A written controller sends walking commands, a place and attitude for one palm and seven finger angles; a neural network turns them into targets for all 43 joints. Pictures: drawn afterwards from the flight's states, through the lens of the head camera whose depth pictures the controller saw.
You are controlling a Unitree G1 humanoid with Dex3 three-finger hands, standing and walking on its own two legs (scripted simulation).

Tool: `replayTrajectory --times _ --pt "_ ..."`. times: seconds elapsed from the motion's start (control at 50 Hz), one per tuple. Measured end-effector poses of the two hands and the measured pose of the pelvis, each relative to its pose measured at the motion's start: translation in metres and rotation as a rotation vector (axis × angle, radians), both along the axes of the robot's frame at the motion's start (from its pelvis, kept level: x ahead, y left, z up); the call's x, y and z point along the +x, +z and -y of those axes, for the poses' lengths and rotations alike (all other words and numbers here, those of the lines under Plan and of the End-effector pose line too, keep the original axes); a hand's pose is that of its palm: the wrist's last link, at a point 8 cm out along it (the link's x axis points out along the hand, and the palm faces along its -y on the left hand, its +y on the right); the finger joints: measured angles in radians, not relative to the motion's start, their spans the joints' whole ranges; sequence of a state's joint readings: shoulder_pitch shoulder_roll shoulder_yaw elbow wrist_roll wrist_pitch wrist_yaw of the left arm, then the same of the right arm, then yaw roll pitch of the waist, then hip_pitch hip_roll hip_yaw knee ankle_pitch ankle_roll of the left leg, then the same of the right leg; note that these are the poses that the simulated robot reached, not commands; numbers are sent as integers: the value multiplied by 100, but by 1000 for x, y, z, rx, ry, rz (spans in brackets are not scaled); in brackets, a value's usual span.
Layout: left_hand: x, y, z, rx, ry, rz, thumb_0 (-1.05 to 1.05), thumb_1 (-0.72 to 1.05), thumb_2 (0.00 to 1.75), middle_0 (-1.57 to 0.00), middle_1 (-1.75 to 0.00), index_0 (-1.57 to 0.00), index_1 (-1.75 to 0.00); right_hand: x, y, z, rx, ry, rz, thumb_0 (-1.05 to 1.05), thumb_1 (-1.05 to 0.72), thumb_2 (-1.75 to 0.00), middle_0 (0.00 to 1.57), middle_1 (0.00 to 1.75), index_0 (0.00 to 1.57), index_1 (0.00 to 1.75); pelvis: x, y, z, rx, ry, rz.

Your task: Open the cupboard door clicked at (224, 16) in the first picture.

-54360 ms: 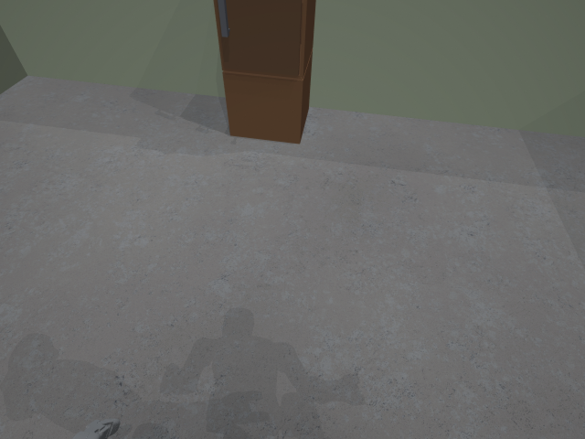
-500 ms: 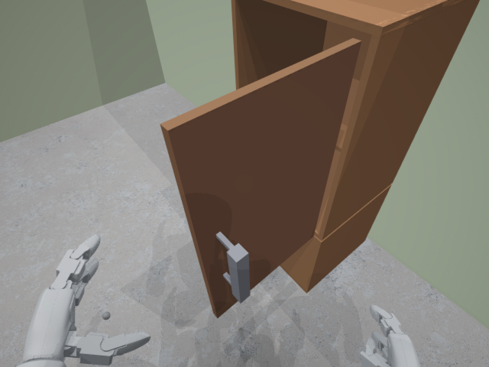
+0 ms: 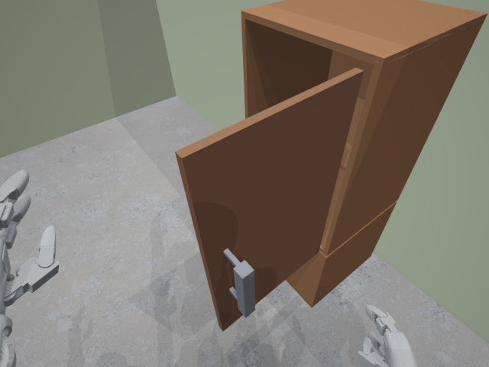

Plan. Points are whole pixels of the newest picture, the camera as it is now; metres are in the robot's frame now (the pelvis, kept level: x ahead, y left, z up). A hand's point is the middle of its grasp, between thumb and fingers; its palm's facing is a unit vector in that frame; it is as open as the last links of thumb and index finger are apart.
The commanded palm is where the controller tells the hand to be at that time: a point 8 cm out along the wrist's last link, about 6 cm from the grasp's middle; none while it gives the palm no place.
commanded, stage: draw the hand back to the body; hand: left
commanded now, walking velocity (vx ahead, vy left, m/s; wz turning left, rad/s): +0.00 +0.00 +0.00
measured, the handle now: (238, 282) +0.31 +0.06 -0.08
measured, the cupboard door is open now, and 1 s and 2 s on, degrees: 92 92 92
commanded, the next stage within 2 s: step back with the hand held close in 0.32 s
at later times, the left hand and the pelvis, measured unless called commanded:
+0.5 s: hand (63, 265) +0.19 +0.25 +0.16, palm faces +0.44 -0.79 -0.42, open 7.4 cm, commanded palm +0.13 +0.29 +0.18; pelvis -0.01 -0.01 +0.01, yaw +0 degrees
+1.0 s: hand (28, 306) +0.14 +0.27 +0.15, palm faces +0.36 -0.78 -0.51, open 7.4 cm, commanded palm +0.08 +0.31 +0.18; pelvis -0.07 +0.01 +0.00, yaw -1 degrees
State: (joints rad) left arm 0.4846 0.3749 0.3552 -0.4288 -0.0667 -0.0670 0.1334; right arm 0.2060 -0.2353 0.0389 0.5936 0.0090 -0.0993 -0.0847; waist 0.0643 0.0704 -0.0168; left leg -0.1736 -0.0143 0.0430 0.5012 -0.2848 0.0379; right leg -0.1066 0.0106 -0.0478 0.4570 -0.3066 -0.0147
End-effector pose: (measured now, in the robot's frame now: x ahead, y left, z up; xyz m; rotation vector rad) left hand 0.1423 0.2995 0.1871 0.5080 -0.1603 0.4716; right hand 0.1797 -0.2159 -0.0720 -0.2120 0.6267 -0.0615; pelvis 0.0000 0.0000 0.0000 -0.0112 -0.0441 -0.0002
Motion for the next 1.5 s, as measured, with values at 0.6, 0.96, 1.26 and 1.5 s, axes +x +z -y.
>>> replayTrajectory --times 0.6,0.96,1.26,1.5 --pt "8 -12 12 4 -47 -60 2 89 90 -21 -30 -21 -30 -18 -1 24 -27 -54 -74 1 -90 -89 20 30 20 30 -12 5 10 -5 -7 -19" --pt "-36 -11 -3 71 -109 -70 2 89 90 -22 -30 -21 -30 -76 3 25 -66 -146 -105 1 -90 -89 20 30 20 30 -60 0 -8 -13 -21 -42" --pt "-107 -8 -23 146 -27 28 2 89 90 -22 -30 -21 -30 -121 -14 -1 -85 -29 -120 1 -90 -89 20 30 20 30 -109 -13 -12 -27 83 -26" --pt "-145 -19 -32 61 -30 76 2 89 90 -22 -30 -21 -30 -140 -6 -12 -111 -14 -104 1 -90 -89 20 30 20 30 -145 -14 -23 -26 83 -43"
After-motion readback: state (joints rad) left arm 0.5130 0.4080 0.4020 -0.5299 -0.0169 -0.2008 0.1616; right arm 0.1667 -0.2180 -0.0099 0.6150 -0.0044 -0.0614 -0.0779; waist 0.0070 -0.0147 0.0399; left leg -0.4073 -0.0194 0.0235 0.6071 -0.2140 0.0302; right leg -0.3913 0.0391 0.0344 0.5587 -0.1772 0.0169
